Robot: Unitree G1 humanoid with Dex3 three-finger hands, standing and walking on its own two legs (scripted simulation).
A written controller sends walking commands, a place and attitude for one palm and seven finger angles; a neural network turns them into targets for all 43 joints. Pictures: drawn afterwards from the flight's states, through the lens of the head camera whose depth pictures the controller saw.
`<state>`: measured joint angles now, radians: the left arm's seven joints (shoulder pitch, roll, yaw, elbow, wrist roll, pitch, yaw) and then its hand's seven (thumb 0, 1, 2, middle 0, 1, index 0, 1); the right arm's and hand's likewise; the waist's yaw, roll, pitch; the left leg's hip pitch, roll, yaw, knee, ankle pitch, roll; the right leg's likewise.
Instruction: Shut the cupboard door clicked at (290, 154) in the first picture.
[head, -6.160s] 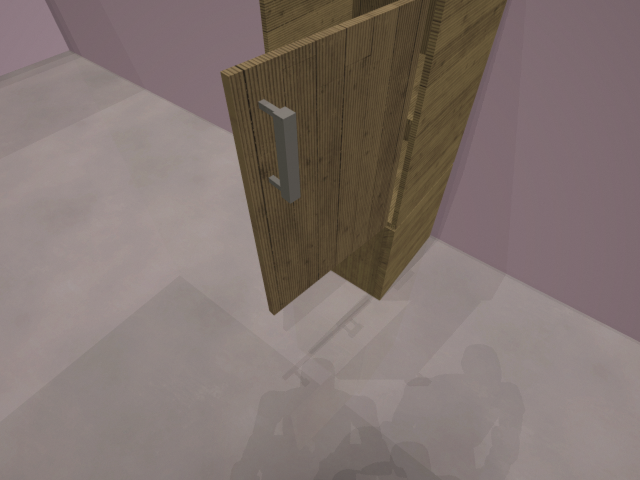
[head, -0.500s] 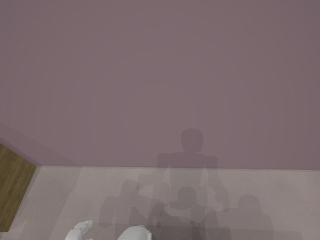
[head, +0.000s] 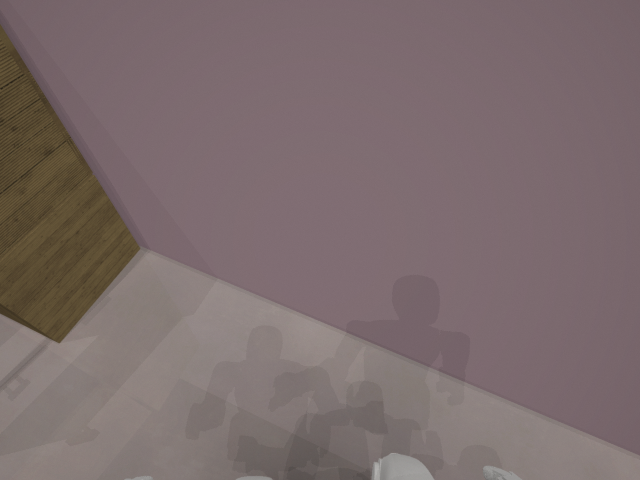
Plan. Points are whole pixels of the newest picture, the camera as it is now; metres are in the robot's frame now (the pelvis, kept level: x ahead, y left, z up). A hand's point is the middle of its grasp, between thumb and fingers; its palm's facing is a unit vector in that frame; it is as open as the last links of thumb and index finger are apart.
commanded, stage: turn to face it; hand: left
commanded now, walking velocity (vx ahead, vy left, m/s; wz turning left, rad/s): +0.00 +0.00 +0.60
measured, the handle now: out of the picture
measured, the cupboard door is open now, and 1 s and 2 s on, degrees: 82 82 82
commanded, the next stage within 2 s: take the last steps up to it in 1.50 s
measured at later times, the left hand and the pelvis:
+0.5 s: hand out of the picture +0.04 +0.15 -0.15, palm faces +0.32 -0.91 -0.25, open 7.3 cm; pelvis +0.02 -0.05 +0.01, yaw +19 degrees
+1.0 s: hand out of the picture +0.00 +0.20 -0.15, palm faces +0.56 -0.78 -0.26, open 7.3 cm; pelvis +0.03 -0.04 +0.00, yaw +35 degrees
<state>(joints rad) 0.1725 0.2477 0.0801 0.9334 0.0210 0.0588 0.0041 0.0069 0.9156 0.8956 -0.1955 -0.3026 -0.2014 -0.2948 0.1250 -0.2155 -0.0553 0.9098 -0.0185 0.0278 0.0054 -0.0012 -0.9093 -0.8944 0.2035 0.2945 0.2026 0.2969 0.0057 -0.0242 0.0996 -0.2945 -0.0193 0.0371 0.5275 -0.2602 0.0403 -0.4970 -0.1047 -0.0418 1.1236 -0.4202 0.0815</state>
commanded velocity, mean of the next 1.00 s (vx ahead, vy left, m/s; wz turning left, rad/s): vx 0.00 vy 0.00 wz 0.60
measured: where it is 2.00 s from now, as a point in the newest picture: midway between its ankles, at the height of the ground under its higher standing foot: outside the picture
